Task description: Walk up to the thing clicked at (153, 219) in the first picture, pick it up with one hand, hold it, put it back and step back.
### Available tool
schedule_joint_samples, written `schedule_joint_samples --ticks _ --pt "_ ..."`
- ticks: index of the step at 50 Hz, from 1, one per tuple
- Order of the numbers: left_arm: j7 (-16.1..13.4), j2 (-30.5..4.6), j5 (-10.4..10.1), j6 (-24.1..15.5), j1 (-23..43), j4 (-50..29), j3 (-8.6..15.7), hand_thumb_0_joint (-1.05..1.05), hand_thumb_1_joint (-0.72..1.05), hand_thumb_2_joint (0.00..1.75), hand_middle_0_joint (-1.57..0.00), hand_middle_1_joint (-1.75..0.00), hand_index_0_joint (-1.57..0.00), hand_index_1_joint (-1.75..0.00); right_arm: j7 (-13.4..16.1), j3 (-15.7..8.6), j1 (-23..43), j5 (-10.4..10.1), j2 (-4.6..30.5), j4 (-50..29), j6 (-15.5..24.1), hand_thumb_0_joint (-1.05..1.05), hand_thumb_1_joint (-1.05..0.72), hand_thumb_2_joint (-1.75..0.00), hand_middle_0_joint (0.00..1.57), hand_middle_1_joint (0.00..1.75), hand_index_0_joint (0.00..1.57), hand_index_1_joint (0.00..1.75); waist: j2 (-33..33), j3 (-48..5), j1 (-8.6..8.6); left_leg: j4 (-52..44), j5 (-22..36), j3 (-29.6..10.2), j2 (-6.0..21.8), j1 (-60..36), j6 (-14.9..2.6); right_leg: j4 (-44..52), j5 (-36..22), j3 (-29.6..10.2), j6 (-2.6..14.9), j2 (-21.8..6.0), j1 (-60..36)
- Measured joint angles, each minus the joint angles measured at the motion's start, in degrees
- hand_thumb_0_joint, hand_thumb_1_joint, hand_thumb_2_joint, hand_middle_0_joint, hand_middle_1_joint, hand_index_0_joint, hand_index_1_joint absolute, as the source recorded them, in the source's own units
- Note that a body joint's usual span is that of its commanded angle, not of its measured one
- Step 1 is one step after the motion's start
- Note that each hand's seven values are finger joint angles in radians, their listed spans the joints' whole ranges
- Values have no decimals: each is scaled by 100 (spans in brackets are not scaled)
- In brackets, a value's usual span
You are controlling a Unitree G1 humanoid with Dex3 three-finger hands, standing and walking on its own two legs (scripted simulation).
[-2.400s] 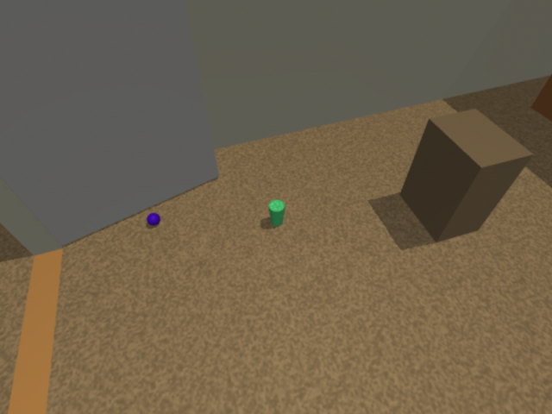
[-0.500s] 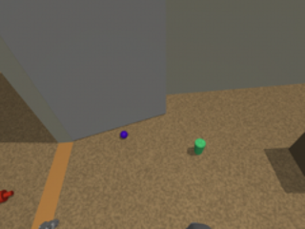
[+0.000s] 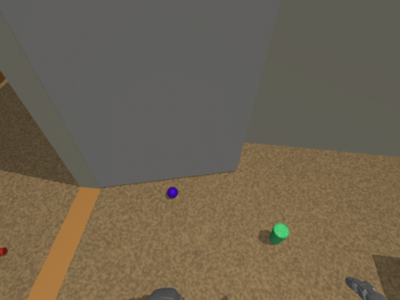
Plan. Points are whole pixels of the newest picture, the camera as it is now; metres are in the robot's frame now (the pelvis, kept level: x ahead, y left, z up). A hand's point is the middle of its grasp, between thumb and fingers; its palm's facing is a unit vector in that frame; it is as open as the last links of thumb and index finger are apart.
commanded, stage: walk up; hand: left
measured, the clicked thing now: (172, 192) +0.72 +0.19 -0.72
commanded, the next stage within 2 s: none
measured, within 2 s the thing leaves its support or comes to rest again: neither
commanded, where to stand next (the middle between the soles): +0.35 -0.03 m, yaw -1 degrees
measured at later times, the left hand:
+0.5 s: hand (117, 250) +0.22 +0.22 -0.10, palm faces +0.00 -0.91 -0.42, open 7.4 cm
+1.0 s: hand (128, 213) +0.33 +0.23 -0.15, palm faces -0.05 -0.92 -0.38, open 7.4 cm
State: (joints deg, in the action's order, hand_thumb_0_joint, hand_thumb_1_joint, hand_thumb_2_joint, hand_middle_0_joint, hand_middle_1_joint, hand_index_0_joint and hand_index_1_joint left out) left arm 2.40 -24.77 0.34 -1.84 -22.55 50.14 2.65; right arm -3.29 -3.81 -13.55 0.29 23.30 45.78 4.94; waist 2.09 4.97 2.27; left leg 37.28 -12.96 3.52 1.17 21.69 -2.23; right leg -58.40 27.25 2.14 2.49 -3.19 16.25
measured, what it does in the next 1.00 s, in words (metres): walks ahead: right foot, then left foot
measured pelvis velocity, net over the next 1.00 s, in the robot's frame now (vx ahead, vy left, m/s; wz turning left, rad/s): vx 0.28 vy -0.04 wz -0.02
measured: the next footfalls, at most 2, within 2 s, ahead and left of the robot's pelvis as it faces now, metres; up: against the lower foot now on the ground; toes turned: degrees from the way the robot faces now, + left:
right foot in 0.32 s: +0.25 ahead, -0.18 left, +0.00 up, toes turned -5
left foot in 0.72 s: +0.36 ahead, +0.08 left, +0.00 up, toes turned +1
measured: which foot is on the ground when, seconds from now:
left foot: down 0.00-0.34, up 0.36-0.70, down 0.72-1.00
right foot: up 0.00-0.30, down 0.32-0.74, up 0.76-1.00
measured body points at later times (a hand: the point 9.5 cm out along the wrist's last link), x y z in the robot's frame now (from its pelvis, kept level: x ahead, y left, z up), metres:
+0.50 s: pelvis +0.17 -0.06 +0.01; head +0.18 -0.09 +0.46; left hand +0.22 +0.26 -0.07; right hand +0.23 -0.38 -0.12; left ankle +0.18 +0.08 -0.66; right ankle +0.21 -0.18 -0.72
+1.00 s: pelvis +0.28 -0.04 +0.00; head +0.30 -0.04 +0.45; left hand +0.34 +0.28 -0.12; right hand +0.37 -0.36 -0.10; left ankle +0.33 +0.08 -0.72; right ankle +0.33 -0.17 -0.71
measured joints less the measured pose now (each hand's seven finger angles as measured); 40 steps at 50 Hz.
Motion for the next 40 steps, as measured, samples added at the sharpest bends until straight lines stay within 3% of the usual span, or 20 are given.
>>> schedule_joint_samples --ticks 4,11,16,17,20,23,29,33,36,38,40 --pt "34 -26 -38 -23 146 -17 -8 1 91 90 -20 -30 -20 -30 57 141 -121 -55 -159 -50 28 0 -91 -89 21 30 21 30 171 -20 -73 -432 -45 63 -46 -515 31 -324 -487 -270 -35 -110 797" --pt "197 23 43 -18 383 -32 67 1 91 90 -20 -30 -20 -30 23 144 -462 8 -57 2 22 0 -90 -89 21 30 21 30 69 -83 -219 -756 -322 96 -20 -1097 83 1185 -1139 -170 -208 -390 1200" --pt "230 -12 68 -161 457 -46 136 1 91 90 -20 -30 -20 -30 18 74 -709 17 145 100 -111 0 -90 -89 21 30 21 30 -164 -187 -318 -257 -940 14 128 -1180 216 2261 -1457 -6 -161 -201 655" --pt "197 -2 85 -220 486 -54 165 1 91 90 -21 -30 -20 -30 36 54 -741 19 192 133 -142 0 -90 -89 21 30 21 30 -294 -180 -308 116 -1150 -69 240 -1076 124 2232 -1574 63 -192 -93 596" --pt "95 62 50 -335 557 -160 145 0 91 90 -20 -30 -20 -30 118 58 -654 21 204 339 -288 1 -91 -90 21 30 21 30 -450 -96 -223 1791 -1414 -385 119 -417 36 1941 -1245 186 -178 -15 510" --pt "43 182 -18 -351 517 -219 53 0 91 90 -21 -30 -20 -30 110 86 -536 -17 230 435 -300 1 -91 -90 21 30 20 30 -557 -45 -148 2369 -1113 -361 65 145 48 2293 -1247 243 -137 10 159" --pt "29 159 1 -328 246 -265 -14 0 90 90 -21 -30 -20 -30 -44 69 -348 55 121 355 -292 1 -91 -90 21 30 20 30 -499 -34 -58 1224 -553 -219 283 597 164 2827 -1208 290 -104 82 -369" --pt "0 62 8 -270 131 -263 -44 0 90 90 -21 -30 -20 -30 -63 54 -224 84 51 350 -280 1 -91 -90 21 30 20 30 -367 -24 14 315 -139 -156 301 453 172 2683 -910 304 -192 67 -538" --pt "-52 20 -16 -179 88 -230 -107 1 90 90 -21 -30 -20 -30 -3 37 -143 78 61 333 -216 0 -91 -90 21 30 21 30 -299 -56 2 -308 299 -83 178 75 89 2171 -467 299 -316 3 -490" --pt "-98 9 -38 -92 185 -149 -121 1 90 90 -21 -30 -20 -30 53 24 -39 88 -6 317 -164 0 -91 -90 21 30 21 30 -111 7 -16 -47 165 11 49 85 86 1419 -159 109 -207 -99 -239" --pt "-147 41 -35 -14 299 -61 -147 1 90 90 -21 -30 -20 -30 58 55 25 33 -60 249 -146 0 -91 -90 21 30 21 30 -73 48 -63 84 -14 29 67 54 49 505 232 -89 -114 75 145"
